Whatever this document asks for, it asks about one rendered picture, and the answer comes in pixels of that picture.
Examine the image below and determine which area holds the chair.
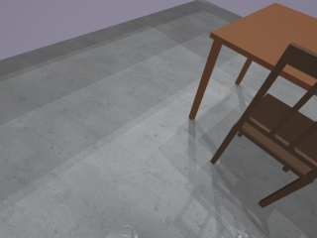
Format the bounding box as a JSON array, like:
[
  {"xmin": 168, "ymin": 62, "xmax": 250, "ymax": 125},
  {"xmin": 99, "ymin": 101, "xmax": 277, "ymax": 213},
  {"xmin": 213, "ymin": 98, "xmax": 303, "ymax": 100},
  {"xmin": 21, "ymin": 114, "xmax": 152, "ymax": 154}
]
[{"xmin": 210, "ymin": 43, "xmax": 317, "ymax": 208}]

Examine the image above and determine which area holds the left robot thigh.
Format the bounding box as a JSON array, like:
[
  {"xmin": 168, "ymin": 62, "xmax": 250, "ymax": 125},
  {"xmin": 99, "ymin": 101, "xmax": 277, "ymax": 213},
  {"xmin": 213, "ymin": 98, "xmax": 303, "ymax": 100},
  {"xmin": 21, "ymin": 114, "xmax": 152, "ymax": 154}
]
[{"xmin": 106, "ymin": 226, "xmax": 139, "ymax": 238}]

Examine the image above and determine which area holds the table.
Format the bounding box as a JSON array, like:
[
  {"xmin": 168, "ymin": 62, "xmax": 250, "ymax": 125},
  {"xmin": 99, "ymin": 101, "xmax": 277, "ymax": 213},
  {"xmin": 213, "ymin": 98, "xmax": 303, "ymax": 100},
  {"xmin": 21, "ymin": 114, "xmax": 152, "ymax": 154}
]
[{"xmin": 188, "ymin": 3, "xmax": 317, "ymax": 120}]

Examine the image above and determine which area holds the right robot hand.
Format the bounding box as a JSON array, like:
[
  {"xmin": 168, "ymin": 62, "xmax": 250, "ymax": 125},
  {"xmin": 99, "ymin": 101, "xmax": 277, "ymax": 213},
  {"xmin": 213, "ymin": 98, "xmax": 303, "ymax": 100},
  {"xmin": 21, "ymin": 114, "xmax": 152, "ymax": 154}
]
[{"xmin": 228, "ymin": 227, "xmax": 249, "ymax": 238}]

